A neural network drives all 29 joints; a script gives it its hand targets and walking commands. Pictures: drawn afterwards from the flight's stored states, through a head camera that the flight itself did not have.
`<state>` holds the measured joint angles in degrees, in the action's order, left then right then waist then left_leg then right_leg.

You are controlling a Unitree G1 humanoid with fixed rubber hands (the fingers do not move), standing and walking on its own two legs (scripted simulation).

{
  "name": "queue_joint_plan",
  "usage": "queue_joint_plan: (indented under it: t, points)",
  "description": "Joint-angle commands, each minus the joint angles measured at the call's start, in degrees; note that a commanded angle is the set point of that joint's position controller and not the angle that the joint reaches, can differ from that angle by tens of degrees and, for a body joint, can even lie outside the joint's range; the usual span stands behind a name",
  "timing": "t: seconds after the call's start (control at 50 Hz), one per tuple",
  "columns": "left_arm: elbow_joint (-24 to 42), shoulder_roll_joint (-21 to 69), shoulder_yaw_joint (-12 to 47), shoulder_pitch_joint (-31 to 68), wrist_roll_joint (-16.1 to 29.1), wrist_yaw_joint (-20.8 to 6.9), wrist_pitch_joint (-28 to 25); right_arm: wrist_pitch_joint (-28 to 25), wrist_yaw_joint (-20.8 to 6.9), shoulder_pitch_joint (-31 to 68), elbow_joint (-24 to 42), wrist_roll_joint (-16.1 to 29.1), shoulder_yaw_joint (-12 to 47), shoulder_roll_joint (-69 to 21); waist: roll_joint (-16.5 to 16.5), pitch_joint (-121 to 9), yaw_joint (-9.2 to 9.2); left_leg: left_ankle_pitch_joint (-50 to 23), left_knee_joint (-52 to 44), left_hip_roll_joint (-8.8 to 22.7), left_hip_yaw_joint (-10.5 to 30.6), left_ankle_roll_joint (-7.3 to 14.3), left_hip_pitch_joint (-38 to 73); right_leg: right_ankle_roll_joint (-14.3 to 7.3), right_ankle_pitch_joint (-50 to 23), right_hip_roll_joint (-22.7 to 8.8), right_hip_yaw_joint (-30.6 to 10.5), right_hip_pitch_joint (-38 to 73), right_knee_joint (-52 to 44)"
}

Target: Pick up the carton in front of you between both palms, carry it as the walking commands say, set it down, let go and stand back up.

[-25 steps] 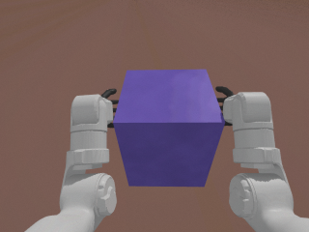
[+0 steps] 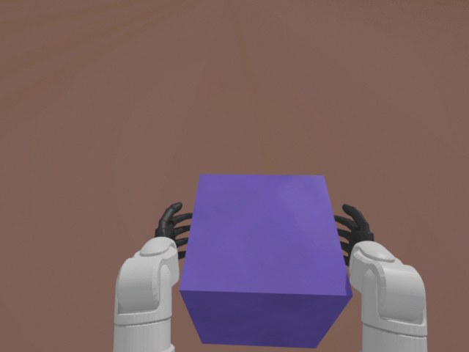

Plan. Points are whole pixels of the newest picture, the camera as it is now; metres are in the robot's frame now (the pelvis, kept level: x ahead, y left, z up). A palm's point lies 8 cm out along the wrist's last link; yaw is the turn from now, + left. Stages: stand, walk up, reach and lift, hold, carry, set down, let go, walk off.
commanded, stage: carry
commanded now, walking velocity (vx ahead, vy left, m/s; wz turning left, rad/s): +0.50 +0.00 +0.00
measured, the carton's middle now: (259, 264) +0.28 -0.01 +0.00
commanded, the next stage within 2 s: none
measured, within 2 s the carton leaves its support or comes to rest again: neither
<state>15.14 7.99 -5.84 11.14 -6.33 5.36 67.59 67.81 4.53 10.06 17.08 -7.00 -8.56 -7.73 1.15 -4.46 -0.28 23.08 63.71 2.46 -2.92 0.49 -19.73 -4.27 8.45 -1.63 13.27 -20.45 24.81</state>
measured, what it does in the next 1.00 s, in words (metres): walks ahead: left foot, then right foot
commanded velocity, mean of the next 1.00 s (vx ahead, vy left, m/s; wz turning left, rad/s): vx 0.16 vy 0.00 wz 0.00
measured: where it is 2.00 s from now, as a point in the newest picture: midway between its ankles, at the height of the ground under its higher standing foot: (249, 312)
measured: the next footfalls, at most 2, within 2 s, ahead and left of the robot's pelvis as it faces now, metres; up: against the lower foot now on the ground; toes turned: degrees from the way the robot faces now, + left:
left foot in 0.38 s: +0.46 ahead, +0.13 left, +0.00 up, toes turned +5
right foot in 0.76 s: +0.53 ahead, -0.10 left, +0.00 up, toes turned +11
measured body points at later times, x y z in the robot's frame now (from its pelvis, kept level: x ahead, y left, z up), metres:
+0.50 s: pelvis +0.32 +0.05 -0.01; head +0.32 +0.07 +0.44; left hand +0.60 +0.19 +0.04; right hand +0.59 -0.12 +0.05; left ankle +0.42 +0.12 -0.74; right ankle +0.15 -0.06 -0.65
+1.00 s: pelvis +0.48 +0.02 +0.00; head +0.44 +0.01 +0.45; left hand +0.76 +0.16 +0.09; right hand +0.75 -0.14 +0.08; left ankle +0.42 +0.12 -0.74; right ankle +0.49 -0.08 -0.74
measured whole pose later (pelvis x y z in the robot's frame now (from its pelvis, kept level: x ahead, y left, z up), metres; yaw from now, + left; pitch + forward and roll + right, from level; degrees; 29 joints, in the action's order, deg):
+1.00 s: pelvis +0.48 +0.02 +0.00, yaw -1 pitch +3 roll -1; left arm 14.9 7.6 -6.2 9.2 -6.7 4.6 69.6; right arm 70.1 4.3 9.3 15.7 -7.9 -6.8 -7.6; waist 1.8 -10.2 0.1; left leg 21.0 29.2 3.9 -10.2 -0.3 -11.2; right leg -0.9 14.1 -3.8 11.6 -18.5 29.5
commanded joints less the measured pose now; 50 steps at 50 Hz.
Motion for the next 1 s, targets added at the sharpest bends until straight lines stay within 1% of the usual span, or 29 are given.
queue_joint_plan:
  t: [0.0, 0.06, 0.1, 0.18, 0.24, 0.28, 0.3, 0.32, 0.34, 0.36, 0.38, 0.4, 0.42, 0.44, 0.46, 0.48, 0.5, 0.52, 0.58, 0.64, 0.68, 0.7, 0.72, 0.74, 0.76, 0.78, 0.8, 0.9, 0.98]
  points:
    - [5.00, 55.06, 39.69, 24.58, 22.38, -15.19, 0.59, 0.73, -15.31, 28.18, 3.60, 24.61, 44.12, -54.27, -4.23, -17.79, -0.49, -5.21, -1.44, 4.73, 2.50, -0.07, -16.69, -3.37, -9.23, -18.08, -21.27, 25.83, -12.26]
    - [4.19, 53.15, 39.52, 22.11, 22.62, -15.74, 0.88, 0.60, -14.65, 24.67, 1.94, 23.43, 44.18, -53.54, -8.21, -14.84, -0.22, -9.39, -9.85, 4.26, -0.82, -1.51, -15.80, -3.11, -2.76, -15.44, -14.75, 21.83, -15.92]
    - [4.07, 51.86, 39.41, 21.87, 22.88, -16.08, 1.14, 0.81, -14.20, 24.15, 1.94, 22.72, 44.04, -52.68, -8.70, -11.76, -0.21, -13.39, -16.61, 4.35, -2.63, -2.31, -17.15, -3.02, -1.79, -14.10, -11.88, 20.87, -17.46]
    - [4.40, 49.15, 38.87, 21.80, 22.75, -16.04, 1.98, 1.85, -13.61, 24.14, 2.62, 22.42, 43.59, -50.59, -8.55, -6.41, -0.47, -20.33, -27.06, 3.58, -6.03, -2.05, -16.37, -2.28, -6.46, -12.64, -8.14, 19.85, -18.15]
    - [3.63, 47.36, 38.32, 22.32, 22.14, -15.64, 2.75, 2.83, -13.52, 24.87, 2.21, 22.51, 43.13, -48.76, -8.98, -3.24, -0.58, -22.97, -31.28, 2.82, -7.44, -0.82, -15.62, -1.95, -10.61, -12.31, -6.45, 21.27, -17.35]
    - [3.08, 46.81, 38.14, 22.77, 21.91, -15.39, 3.17, 3.36, -13.60, 25.26, 1.82, 22.59, 42.67, -48.02, -9.52, -2.09, -0.43, -23.76, -33.57, 2.67, -7.61, 0.30, -13.53, -1.16, -13.59, -12.63, -5.65, 22.56, -15.85]
    - [2.93, 46.80, 38.17, 23.02, 21.88, -15.31, 3.33, 3.54, -13.66, 25.21, 1.53, 22.60, 42.36, -47.85, -9.81, -2.41, -0.28, -23.18, -34.59, 2.25, -8.12, 0.84, -11.04, -0.58, -16.95, -12.59, -4.81, 23.15, -13.76]
    - [2.84, 46.91, 38.29, 23.17, 21.89, -15.26, 3.45, 3.63, -13.72, 24.93, 1.18, 22.61, 41.97, -47.71, -10.14, -4.02, -0.08, -21.26, -35.03, 0.95, -9.47, 1.25, -6.23, 0.12, -22.86, -12.29, -3.73, 23.15, -9.66]
    - [2.88, 47.07, 38.46, 23.39, 21.99, -15.25, 3.53, 3.59, -13.80, 24.22, 0.47, 22.51, 41.54, -47.92, -9.24, -6.55, 0.53, -20.49, -36.85, -1.71, -12.19, 1.17, 2.02, 1.54, -29.74, -10.77, -0.99, 21.57, -1.41]
    - [3.04, 47.14, 38.67, 23.40, 22.05, -15.25, 3.58, 3.48, -13.91, 23.40, -0.50, 22.25, 40.87, -48.04, -6.11, -10.56, 1.18, -20.07, -38.37, -2.46, -12.48, 0.94, 13.25, 3.74, -29.09, -7.85, 0.99, 16.89, 9.53]
    - [3.10, 47.23, 38.78, 23.71, 22.20, -15.20, 3.58, 3.38, -14.14, 23.04, -0.86, 21.95, 40.39, -47.91, 1.24, -15.64, 1.47, -23.81, -40.35, 9.59, 3.18, 3.16, 25.49, 6.22, -12.97, -5.39, -0.54, 6.13, 23.33]
    - [4.17, 48.93, 40.17, 24.89, 22.67, -15.11, 3.70, 2.56, -14.52, 23.21, -2.72, 21.93, 40.13, -48.99, 17.33, -22.11, 1.52, -32.86, -43.64, 23.20, 24.78, 12.06, 38.84, 8.57, 12.27, 2.04, -2.84, -9.83, 40.85]
    - [3.87, 50.18, 40.30, 24.86, 22.84, -15.34, 3.09, 1.96, -14.67, 21.18, -2.59, 23.11, 40.40, -51.30, 16.04, -22.52, 1.29, -46.76, -45.85, 22.55, 24.81, 13.00, 35.07, 7.58, 21.11, 2.16, -9.80, -11.90, 48.77]
    - [3.96, 52.68, 41.11, 25.54, 23.41, -15.56, 2.24, 1.11, -14.88, 22.08, -0.99, 23.62, 40.97, -53.46, 11.81, -21.99, 1.58, -54.65, -44.13, 20.83, 17.40, 12.22, 31.99, 6.22, 20.47, -0.17, -12.21, -12.24, 50.42]
    - [4.24, 54.36, 41.38, 25.67, 23.65, -15.68, 1.28, 0.27, -15.08, 22.89, 0.01, 23.92, 41.54, -55.64, 5.43, -22.42, 1.60, -54.89, -43.36, 19.64, 12.72, 10.23, 29.60, 5.34, 18.52, -2.45, -13.31, -12.06, 48.05]
    - [4.82, 55.35, 41.68, 25.51, 23.63, -15.64, 0.43, -0.53, -15.23, 23.39, 0.85, 24.03, 42.11, -57.18, 3.33, -21.51, 1.24, -52.76, -44.73, 18.39, 8.80, 8.42, 25.76, 4.91, 15.72, -4.33, -13.52, -10.54, 42.55]
    - [5.26, 55.89, 42.28, 24.76, 23.23, -15.46, -0.28, -1.18, -15.38, 23.18, 1.04, 24.04, 42.67, -58.05, 4.14, -21.38, 0.64, -48.61, -45.98, 16.56, 5.25, 6.63, 23.16, 4.78, 13.79, -5.11, -13.06, -7.90, 35.85]
    - [4.99, 57.20, 42.78, 23.57, 22.95, -15.27, -0.88, -1.70, -15.48, 22.65, 1.21, 24.04, 42.80, -58.13, 4.70, -21.29, 0.39, -46.57, -46.90, 15.48, 2.93, 6.14, 20.90, 4.96, 13.16, -4.26, -11.53, -5.13, 30.16]
    - [4.47, 57.38, 42.97, 18.11, 21.34, -14.61, -2.42, -2.55, -16.11, 19.48, 1.99, 24.21, 43.39, -57.13, 5.95, -20.64, 0.31, -44.87, -47.41, 14.38, -1.65, 7.07, 17.98, 5.62, 13.12, -2.27, -8.42, 0.16, 14.87]
    - [6.09, 55.91, 43.27, 17.34, 20.94, -14.35, -2.82, -2.86, -16.49, 17.64, 2.96, 23.96, 43.68, -55.27, 8.16, -19.89, 0.91, -42.11, -45.87, 13.61, -3.86, 6.49, 16.83, 5.74, 4.25, -2.06, -5.44, 2.74, 7.69]
    - [7.86, 54.56, 43.27, 18.52, 21.40, -14.45, -2.30, -2.59, -16.30, 18.83, 4.35, 23.91, 43.70, -53.74, 6.83, -18.26, 0.41, -34.00, -44.00, 11.81, -5.63, 4.91, 12.99, 6.07, -4.54, -2.47, -3.65, 7.09, 1.47]
    - [8.84, 53.38, 43.13, 19.43, 21.77, -14.56, -1.80, -2.25, -16.05, 19.57, 5.11, 23.83, 43.59, -52.65, 5.72, -16.62, 0.30, -29.28, -43.07, 10.67, -5.83, 3.40, 10.73, 6.34, -8.95, -3.10, -3.34, 9.33, -2.30]
    - [9.16, 51.86, 42.76, 19.79, 22.04, -14.69, -1.01, -1.72, -15.73, 19.51, 4.98, 23.37, 43.26, -51.36, 4.55, -15.39, 0.32, -24.72, -42.06, 10.07, -5.49, 1.87, 8.38, 6.52, -10.49, -4.93, -4.10, 11.69, -3.69]
    - [8.98, 49.97, 42.16, 19.81, 22.22, -14.83, -0.07, -1.12, -15.38, 18.63, 4.07, 22.58, 42.74, -49.95, 2.40, -14.96, 0.47, -19.56, -39.91, 9.24, -5.64, 0.45, 5.79, 6.33, -14.51, -8.69, -7.13, 14.27, -3.12]
    - [7.96, 48.19, 41.37, 20.10, 22.04, -14.99, 0.77, -0.30, -14.97, 18.22, 3.26, 21.92, 42.51, -48.87, -1.64, -14.14, 0.99, -15.32, -38.17, 7.29, -5.44, -0.87, 4.37, 4.87, -24.11, -12.63, -10.37, 14.32, -0.88]
    - [5.73, 47.91, 40.62, 19.82, 21.72, -15.22, 1.10, 0.77, -14.60, 19.25, 4.05, 22.14, 42.84, -47.91, -4.04, -14.13, 0.90, -15.19, -39.49, 6.56, -4.08, -1.30, 5.85, 3.13, -22.75, -13.37, -10.96, 12.55, 0.15]
    - [4.19, 47.70, 39.73, 18.88, 21.74, -15.34, 1.46, 1.59, -14.42, 20.80, 4.24, 22.24, 42.77, -46.97, -6.13, -12.56, 0.74, -14.82, -38.65, 6.86, -3.65, -1.38, 7.50, 3.03, -20.74, -12.54, -11.31, 9.27, -0.97]
    - [0.24, 48.20, 37.86, 18.79, 21.14, -15.25, 2.69, 3.08, -14.28, 22.76, 0.88, 22.43, 42.78, -47.49, -4.76, -14.83, 0.46, -28.07, -35.80, 7.27, -2.97, -1.51, 9.14, 3.17, -31.13, -10.30, -8.85, 11.54, 3.32]
    - [2.01, 50.53, 38.68, 22.48, 22.01, -15.17, 2.32, 2.61, -14.49, 25.31, 1.24, 23.26, 43.04, -50.00, -2.57, -16.78, 0.29, -30.96, -35.15, 7.00, -3.31, -1.68, 9.95, 2.88, -32.08, -9.83, -8.30, 12.66, 5.37]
